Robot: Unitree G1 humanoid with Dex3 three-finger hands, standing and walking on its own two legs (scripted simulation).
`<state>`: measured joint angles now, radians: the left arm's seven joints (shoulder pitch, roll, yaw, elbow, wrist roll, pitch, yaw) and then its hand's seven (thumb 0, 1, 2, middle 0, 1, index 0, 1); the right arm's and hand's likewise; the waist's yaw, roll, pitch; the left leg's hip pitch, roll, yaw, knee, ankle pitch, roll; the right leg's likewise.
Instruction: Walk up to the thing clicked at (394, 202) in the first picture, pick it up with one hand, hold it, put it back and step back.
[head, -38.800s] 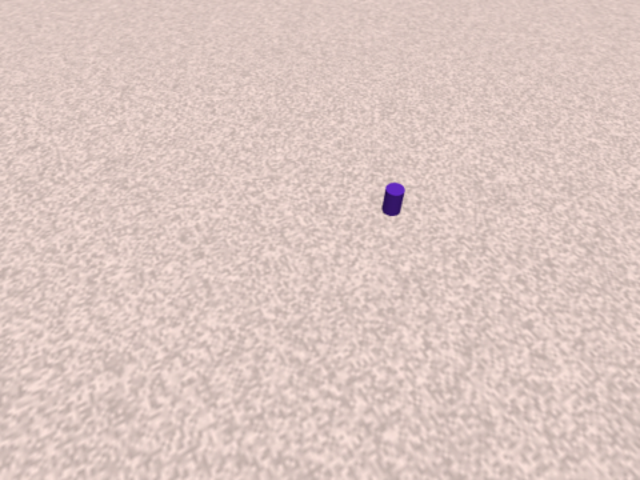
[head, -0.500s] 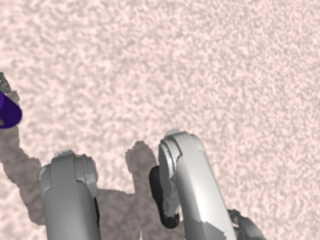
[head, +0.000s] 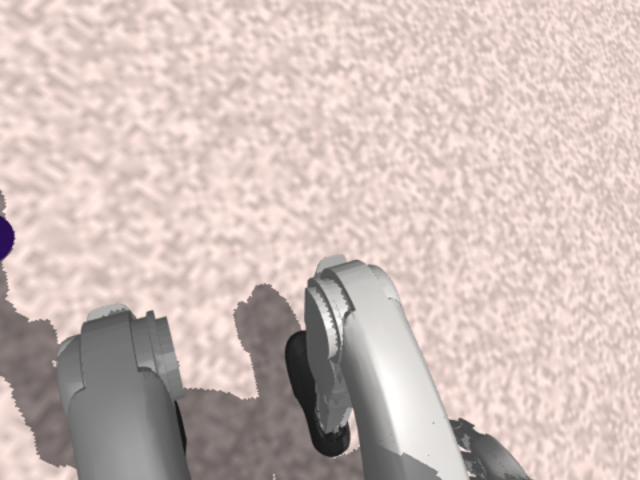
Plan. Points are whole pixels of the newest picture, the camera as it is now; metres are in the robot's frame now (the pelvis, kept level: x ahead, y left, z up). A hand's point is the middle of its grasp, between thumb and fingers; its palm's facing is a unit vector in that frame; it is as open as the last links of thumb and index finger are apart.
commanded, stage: open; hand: left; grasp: from above
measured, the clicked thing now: out of the picture +0.44 +0.35 -0.25
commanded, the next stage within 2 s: withdraw in 0.64 s
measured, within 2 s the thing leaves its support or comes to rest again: rests again in 1.08 s
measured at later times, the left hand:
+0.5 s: hand out of the picture +0.44 +0.34 -0.20, palm faces -0.46 -0.11 -0.88, open 13.0 cm
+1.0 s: hand out of the picture +0.45 +0.34 -0.17, palm faces -0.36 -0.09 -0.93, open 13.9 cm
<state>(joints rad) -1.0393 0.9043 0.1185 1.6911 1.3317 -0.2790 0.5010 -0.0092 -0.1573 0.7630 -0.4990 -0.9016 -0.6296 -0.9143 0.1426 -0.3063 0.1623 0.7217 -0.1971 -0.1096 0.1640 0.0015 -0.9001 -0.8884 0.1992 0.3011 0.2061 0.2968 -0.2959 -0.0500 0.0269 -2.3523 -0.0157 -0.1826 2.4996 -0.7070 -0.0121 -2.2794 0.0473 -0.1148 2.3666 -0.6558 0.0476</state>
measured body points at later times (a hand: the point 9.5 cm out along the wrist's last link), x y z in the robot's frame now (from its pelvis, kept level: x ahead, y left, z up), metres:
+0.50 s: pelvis +0.00 +0.00 +0.00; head +0.26 +0.10 +0.36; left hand +0.46 +0.34 -0.15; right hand +0.05 -0.27 -0.08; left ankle +0.07 +0.13 -0.28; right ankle +0.11 -0.12 -0.28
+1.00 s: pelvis +0.00 +0.00 +0.01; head +0.25 +0.10 +0.37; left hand +0.47 +0.35 -0.12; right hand +0.06 -0.27 -0.08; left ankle +0.07 +0.13 -0.28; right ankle +0.11 -0.12 -0.28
